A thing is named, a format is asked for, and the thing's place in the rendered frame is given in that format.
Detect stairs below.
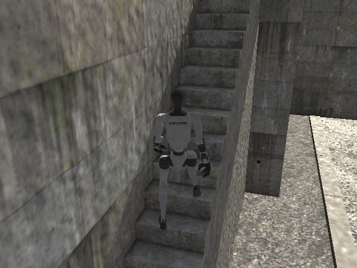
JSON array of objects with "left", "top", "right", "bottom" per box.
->
[{"left": 125, "top": 0, "right": 261, "bottom": 268}]

